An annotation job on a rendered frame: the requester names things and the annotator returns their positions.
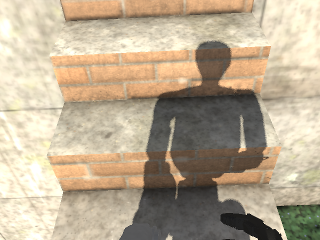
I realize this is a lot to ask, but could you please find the right robot hand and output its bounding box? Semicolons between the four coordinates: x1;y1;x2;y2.
220;213;283;240

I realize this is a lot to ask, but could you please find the robot left thigh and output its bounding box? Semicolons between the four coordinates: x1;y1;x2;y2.
119;223;161;240

